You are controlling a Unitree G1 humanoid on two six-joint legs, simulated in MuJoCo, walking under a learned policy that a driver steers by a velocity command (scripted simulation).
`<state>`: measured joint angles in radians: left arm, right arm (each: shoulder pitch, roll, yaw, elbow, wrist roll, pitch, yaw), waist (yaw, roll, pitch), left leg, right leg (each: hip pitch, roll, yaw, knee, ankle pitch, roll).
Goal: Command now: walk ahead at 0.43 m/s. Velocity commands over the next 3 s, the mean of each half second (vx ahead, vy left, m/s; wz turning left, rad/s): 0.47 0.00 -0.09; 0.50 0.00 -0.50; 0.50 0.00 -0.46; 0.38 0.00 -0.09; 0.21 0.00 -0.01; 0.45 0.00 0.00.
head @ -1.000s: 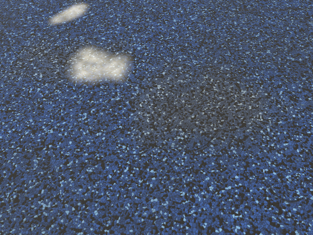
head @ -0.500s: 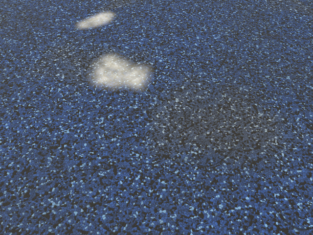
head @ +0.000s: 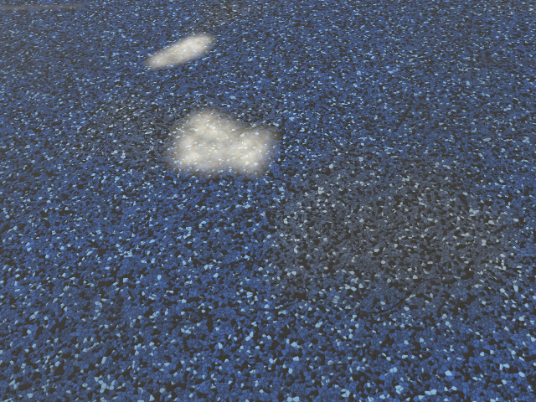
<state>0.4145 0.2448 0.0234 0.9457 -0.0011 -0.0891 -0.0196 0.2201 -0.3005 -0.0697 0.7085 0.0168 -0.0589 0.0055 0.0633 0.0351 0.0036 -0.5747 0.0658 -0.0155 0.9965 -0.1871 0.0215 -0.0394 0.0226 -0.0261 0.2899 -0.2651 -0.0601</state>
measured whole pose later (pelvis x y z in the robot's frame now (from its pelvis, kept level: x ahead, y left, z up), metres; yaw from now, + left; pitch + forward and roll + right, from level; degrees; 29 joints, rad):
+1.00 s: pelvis +0.56 -0.05 -0.01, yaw -21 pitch +1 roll +0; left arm 0.28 0.28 0.07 0.70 -0.01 -0.05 -0.02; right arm 0.14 -0.30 -0.05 0.77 0.00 -0.11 0.01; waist 0.02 0.02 0.06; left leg -0.52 0.08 -0.06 1.12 -0.33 0.00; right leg -0.28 0.10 0.03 0.42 -0.16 -0.11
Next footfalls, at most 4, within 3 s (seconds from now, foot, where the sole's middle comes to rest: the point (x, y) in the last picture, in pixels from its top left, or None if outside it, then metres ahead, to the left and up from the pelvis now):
0.28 left None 0.34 0.14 -0.79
0.82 right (367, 366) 0.61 -0.13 -0.79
1.30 left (332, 257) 0.95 -0.05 -0.79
1.80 right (451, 236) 1.03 -0.41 -0.79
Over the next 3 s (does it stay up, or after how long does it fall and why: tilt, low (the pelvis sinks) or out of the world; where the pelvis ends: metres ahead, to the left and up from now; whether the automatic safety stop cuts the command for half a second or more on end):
stays up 1.34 -0.41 0.00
